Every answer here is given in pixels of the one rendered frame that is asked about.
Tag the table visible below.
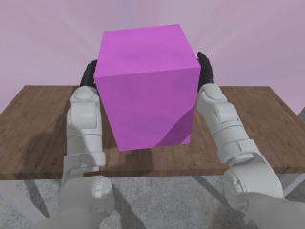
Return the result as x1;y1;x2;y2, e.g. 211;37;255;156
0;85;305;225

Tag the right robot upper arm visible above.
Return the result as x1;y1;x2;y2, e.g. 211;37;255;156
223;162;305;229

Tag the left robot upper arm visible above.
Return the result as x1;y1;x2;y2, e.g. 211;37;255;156
30;175;115;229

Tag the right robot hand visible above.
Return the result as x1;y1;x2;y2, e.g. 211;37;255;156
197;52;214;93

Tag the carton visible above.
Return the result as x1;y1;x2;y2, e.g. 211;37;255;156
93;24;201;152

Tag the left robot hand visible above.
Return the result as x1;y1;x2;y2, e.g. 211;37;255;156
80;59;99;95

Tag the right robot forearm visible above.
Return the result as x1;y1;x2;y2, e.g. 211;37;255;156
196;83;283;195

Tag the left robot forearm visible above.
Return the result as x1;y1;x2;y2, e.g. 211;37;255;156
58;86;106;213

